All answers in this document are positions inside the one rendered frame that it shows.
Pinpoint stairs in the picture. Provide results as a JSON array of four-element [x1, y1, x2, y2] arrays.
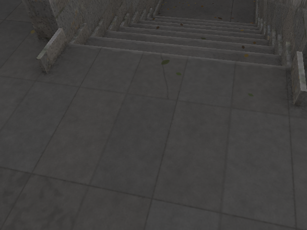
[[84, 15, 282, 66]]

